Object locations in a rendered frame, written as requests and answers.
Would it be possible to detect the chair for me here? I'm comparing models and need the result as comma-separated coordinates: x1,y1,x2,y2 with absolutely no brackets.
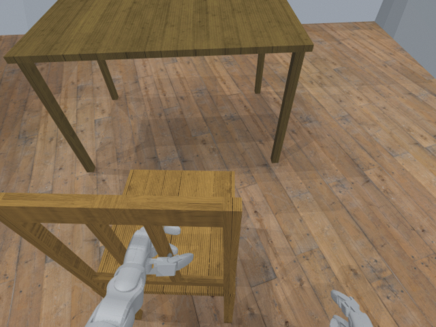
0,170,243,323

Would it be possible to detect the robot left hand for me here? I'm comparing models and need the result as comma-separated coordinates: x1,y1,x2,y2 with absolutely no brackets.
123,226,193,277

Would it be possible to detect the robot left forearm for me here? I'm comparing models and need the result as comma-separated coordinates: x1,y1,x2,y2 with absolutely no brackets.
85,263,146,327

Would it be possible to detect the robot right hand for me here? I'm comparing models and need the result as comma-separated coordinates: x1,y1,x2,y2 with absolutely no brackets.
330,290,373,327

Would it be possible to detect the table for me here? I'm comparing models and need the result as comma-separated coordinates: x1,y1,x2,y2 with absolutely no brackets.
3,0,314,172

